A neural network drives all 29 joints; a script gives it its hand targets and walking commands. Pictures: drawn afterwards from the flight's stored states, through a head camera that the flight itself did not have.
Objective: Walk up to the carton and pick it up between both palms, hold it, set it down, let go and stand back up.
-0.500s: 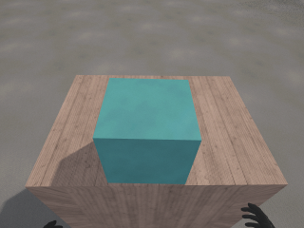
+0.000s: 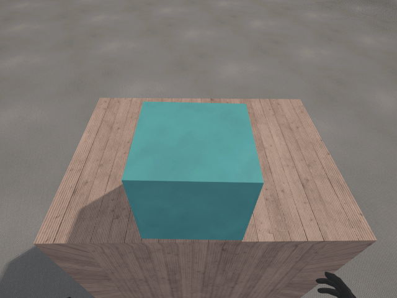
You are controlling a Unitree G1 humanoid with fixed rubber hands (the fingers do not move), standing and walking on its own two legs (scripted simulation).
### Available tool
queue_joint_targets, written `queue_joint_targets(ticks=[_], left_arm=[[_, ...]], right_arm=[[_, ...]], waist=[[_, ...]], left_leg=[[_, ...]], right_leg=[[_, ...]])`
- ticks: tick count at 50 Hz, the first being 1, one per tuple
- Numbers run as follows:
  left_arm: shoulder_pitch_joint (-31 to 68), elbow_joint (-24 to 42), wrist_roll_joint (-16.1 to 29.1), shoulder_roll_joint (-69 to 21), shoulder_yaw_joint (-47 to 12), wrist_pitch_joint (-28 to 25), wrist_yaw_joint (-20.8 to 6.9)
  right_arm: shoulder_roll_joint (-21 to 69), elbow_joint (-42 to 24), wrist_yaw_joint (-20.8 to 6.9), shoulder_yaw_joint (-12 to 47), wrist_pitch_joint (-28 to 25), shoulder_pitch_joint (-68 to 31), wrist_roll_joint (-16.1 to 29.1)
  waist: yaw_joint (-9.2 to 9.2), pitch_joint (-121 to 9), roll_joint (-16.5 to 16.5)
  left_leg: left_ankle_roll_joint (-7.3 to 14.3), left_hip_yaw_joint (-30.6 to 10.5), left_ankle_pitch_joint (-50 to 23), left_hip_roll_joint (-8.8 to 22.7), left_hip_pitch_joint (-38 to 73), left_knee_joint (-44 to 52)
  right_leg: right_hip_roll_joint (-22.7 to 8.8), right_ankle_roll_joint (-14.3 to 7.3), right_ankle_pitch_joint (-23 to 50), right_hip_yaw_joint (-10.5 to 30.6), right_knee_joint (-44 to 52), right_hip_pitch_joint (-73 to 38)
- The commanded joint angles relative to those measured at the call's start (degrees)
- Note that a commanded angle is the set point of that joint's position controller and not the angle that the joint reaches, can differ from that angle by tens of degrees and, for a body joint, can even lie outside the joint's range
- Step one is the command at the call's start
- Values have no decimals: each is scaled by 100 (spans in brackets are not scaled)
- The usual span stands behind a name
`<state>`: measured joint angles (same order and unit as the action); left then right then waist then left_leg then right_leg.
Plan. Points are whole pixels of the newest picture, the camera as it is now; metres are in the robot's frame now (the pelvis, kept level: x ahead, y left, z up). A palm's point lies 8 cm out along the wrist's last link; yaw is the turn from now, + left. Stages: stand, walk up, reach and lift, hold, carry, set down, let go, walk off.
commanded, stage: stand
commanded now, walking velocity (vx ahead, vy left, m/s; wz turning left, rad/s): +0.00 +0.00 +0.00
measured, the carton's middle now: (193, 171) +0.40 +0.02 +0.01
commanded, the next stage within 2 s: none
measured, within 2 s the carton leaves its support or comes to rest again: neither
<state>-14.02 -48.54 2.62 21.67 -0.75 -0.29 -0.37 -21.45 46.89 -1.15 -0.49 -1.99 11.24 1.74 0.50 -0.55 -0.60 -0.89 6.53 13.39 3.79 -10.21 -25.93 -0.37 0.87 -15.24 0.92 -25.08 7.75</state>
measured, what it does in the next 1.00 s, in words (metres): stands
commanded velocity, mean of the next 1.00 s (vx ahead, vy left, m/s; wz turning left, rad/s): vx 0.00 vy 0.00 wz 0.00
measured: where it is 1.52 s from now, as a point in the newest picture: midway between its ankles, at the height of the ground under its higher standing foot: outside the picture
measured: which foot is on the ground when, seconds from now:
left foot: down 0.00-1.00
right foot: down 0.00-1.00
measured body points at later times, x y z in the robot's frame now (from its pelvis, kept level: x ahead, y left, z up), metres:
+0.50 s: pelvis -0.01 +0.00 +0.00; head -0.02 +0.01 +0.45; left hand +0.08 +0.30 -0.12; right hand +0.11 -0.30 -0.10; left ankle +0.01 +0.12 -0.74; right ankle -0.02 -0.13 -0.74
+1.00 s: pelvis -0.01 +0.00 +0.00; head -0.02 +0.01 +0.45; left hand +0.06 +0.30 -0.12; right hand +0.10 -0.30 -0.10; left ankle +0.01 +0.12 -0.74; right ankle -0.02 -0.13 -0.74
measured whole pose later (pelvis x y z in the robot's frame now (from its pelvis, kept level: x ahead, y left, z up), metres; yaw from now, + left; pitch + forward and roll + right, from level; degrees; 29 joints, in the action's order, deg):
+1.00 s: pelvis -0.01 +0.00 +0.00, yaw +0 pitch -2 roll +0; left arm -14.0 -52.3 2.6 21.7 -0.8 -0.3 -0.4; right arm -21.5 49.8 -1.1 0.1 -1.9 11.2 1.7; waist 0.5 0.2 -0.5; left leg -0.8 6.5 11.4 3.8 -10.2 -24.1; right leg -0.3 0.9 -13.1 0.9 -23.0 7.6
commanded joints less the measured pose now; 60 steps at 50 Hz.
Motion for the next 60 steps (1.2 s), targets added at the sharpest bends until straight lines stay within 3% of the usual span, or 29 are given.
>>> queue_joint_targets(ticks=[1,12,14,25,27,29,36,40,44,55,56,60], left_arm=[[511,81,-468,1242,311,-210,46],[485,-61,-456,1184,281,-194,48],[446,-79,-458,1200,289,-202,47],[480,-169,-440,1168,287,-188,40],[485,-200,-432,1181,290,-197,42],[473,-220,-441,1165,281,-209,48],[489,-268,-430,1146,281,-194,40],[476,-280,-427,1170,281,-197,47],[475,-314,-430,1213,287,-190,55],[533,-369,-447,1206,288,-188,46],[479,-364,-419,1155,281,-190,41],[534,-368,-426,1229,295,-204,46]], right_arm=[[-1168,145,99,-267,-46,-298,-336],[-1147,245,104,-238,-46,-343,-330],[-1173,271,109,-239,-44,-328,-332],[-1159,366,106,-220,-38,-359,-329],[-1147,366,114,-211,-50,-336,-325],[-1091,373,107,-196,-56,-365,-327],[-1154,409,116,-208,-61,-345,-320],[-1131,427,104,-197,-50,-344,-324],[-1103,440,111,-190,-50,-327,-317],[-1115,474,102,-201,-49,-318,-305],[-1138,482,99,-200,-52,-324,-305],[-1109,496,105,-195,-35,-293,-296]], waist=[[-76,-46,46],[-61,-21,10],[-43,9,163],[-50,-9,43],[-70,32,175],[-46,42,26],[-51,7,162],[-46,22,30],[-69,37,149],[-98,100,17],[-79,85,137],[-114,47,-18]], left_leg=[[280,-676,-1016,422,360,539],[282,-721,-911,437,313,618],[277,-699,-931,427,297,614],[271,-716,-822,465,322,685],[267,-719,-790,456,252,699],[276,-759,-806,472,287,710],[272,-730,-774,474,308,716],[257,-717,-777,469,309,730],[256,-722,-755,477,304,731],[242,-738,-637,465,298,767],[254,-740,-604,464,269,777],[253,-741,-797,492,358,753]], right_leg=[[-640,-262,1207,386,632,318],[-675,-269,1126,391,681,276],[-677,-263,1106,429,710,258],[-675,-247,1055,408,754,259],[-691,-246,1048,437,772,233],[-698,-263,1039,437,756,261],[-710,-260,1044,459,792,243],[-700,-240,1034,443,805,245],[-706,-259,1011,474,814,236],[-700,-232,909,462,862,331],[-702,-230,896,456,858,288],[-709,-236,984,456,826,313]])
